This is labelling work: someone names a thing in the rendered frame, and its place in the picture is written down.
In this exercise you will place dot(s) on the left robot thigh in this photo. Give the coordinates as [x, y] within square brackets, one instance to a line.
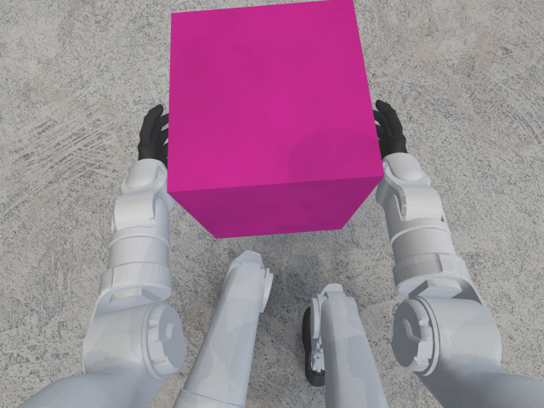
[220, 374]

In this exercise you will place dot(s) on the robot left forearm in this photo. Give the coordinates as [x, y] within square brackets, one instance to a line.
[138, 270]

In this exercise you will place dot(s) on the robot left hand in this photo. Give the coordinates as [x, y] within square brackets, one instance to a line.
[152, 137]

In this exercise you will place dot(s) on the carton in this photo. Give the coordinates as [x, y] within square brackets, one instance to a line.
[271, 128]

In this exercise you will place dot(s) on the robot right foot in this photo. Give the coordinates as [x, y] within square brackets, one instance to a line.
[315, 378]

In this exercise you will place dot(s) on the robot left upper arm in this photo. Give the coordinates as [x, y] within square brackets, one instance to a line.
[128, 354]

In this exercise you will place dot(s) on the robot right hand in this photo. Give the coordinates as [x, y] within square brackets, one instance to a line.
[390, 131]

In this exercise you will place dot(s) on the robot right upper arm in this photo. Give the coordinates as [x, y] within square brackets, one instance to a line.
[453, 347]

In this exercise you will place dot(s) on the robot right forearm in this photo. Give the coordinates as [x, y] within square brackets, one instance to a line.
[426, 263]

